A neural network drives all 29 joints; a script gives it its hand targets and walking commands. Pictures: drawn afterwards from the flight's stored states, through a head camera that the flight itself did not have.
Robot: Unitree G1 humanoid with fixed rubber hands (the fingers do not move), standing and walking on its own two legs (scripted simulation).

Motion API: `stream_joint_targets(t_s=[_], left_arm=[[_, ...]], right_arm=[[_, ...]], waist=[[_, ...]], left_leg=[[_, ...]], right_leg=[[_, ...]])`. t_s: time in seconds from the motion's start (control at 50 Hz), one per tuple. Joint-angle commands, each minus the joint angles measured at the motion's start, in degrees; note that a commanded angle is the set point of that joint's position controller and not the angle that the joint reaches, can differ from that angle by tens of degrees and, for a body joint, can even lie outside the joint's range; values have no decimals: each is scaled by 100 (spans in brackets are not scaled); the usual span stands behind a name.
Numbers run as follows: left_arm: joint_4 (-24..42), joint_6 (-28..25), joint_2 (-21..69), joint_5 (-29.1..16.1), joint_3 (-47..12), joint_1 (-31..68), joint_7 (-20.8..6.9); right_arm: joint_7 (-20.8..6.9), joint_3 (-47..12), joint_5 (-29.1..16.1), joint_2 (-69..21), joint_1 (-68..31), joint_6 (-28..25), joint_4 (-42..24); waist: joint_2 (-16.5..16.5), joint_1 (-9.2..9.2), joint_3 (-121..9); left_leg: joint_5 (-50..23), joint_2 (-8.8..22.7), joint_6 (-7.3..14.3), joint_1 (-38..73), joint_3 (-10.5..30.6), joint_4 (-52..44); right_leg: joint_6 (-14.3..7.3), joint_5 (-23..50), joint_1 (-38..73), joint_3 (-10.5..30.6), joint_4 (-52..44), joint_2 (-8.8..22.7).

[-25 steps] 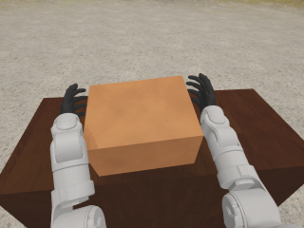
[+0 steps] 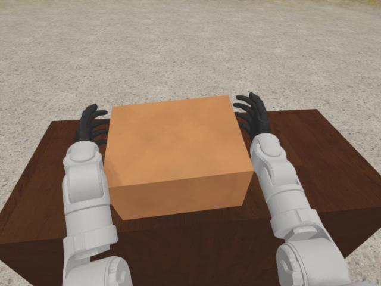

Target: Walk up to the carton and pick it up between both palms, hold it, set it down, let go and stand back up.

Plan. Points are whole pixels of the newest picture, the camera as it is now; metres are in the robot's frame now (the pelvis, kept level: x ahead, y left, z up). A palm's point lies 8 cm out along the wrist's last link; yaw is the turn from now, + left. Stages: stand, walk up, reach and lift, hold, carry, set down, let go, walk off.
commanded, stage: set down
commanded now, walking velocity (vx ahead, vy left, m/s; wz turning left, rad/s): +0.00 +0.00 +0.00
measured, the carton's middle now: (176, 155) +0.36 +0.01 +0.12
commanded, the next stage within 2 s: none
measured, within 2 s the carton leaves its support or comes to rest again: neither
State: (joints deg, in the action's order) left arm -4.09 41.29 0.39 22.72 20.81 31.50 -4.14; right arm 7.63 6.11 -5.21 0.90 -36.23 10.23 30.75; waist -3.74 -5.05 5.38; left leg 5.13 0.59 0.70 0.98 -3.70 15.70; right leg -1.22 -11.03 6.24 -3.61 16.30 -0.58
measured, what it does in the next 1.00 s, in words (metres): stands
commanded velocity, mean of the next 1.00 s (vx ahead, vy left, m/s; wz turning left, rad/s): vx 0.00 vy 0.00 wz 0.00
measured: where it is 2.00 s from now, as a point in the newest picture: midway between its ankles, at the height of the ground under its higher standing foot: outside the picture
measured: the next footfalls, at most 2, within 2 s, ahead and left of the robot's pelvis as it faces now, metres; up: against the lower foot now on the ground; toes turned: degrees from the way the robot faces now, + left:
none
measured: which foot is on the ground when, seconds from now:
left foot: down 0.00-1.00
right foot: down 0.00-1.00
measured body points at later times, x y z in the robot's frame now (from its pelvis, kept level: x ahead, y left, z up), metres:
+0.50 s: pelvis +0.02 +0.01 +0.00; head +0.00 +0.03 +0.45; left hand +0.39 +0.20 +0.14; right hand +0.38 -0.16 +0.15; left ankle +0.06 +0.11 -0.75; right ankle +0.00 -0.10 -0.75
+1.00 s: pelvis +0.03 +0.01 +0.00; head +0.02 +0.04 +0.45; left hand +0.42 +0.19 +0.12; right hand +0.39 -0.16 +0.13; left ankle +0.06 +0.11 -0.75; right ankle +0.00 -0.10 -0.75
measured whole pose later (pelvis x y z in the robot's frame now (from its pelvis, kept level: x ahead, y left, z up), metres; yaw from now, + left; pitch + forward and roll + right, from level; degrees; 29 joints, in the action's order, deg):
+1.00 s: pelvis +0.03 +0.01 +0.00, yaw +0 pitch -10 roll +0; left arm -18.2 22.4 -0.6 20.6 20.3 30.0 -5.1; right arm 10.1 8.9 1.3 -2.5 -27.3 -6.0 31.4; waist -4.4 -4.0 7.9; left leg 8.6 -0.4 1.4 1.8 -4.2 16.8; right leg 0.2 -12.3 8.7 -3.2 13.8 0.4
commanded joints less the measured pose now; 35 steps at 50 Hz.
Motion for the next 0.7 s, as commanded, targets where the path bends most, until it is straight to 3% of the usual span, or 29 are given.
stream_joint_targets(t_s=[0.0,0.06,0.16,0.26,0.34,0.42,0.48,0.68], left_arm=[[753,-721,2301,-1012,-2730,3409,-909],[367,-933,2257,-900,-2580,3107,-957],[-266,-1248,2125,-605,-2092,2839,-1115],[-473,-1456,2177,-546,-2036,2799,-1130],[-337,-1667,2344,-714,-2419,2878,-1040],[-181,-1947,2507,-913,-2880,2974,-928],[-234,-2100,2521,-953,-3014,2958,-883],[-370,-2081,2371,-718,-2651,2554,-960]], right_arm=[[-596,-1999,-177,-2346,-3691,-568,-1716],[-571,-1989,28,-2309,-3625,-815,-1773],[-580,-1599,491,-2277,-3249,-1134,-1342],[-611,-1354,720,-2193,-3014,-1378,-1042],[-580,-1479,707,-2201,-3055,-1657,-1184],[-487,-1771,633,-2321,-3093,-1914,-1408],[-413,-1881,640,-2375,-2952,-1980,-1392],[-300,-2203,481,-2474,-2517,-1898,-1331]], waist=[[541,-46,-2504],[387,41,-2328],[276,192,-1517],[322,212,-1252],[406,130,-1700],[482,12,-2328],[481,-67,-2501],[471,103,-2310]], left_leg=[[-835,-96,-105,1657,-78,151],[-677,-113,-35,1557,-109,102],[348,-96,116,942,-233,-285],[342,-21,76,968,-285,-328],[-423,9,-61,1336,-246,-75],[-1280,-22,-196,1651,-157,223],[-1480,-48,-238,1679,-107,296],[-1797,-132,-227,1285,-103,293]], right_leg=[[364,1301,-844,-315,-373,-40],[390,1343,-728,-302,-400,-13],[376,578,-661,-279,-495,83],[295,173,-822,-346,-567,41],[288,650,-816,-406,-514,-22],[354,1621,-568,-397,-384,-43],[406,2025,-414,-363,-337,-25],[539,3133,158,-271,-133,15]])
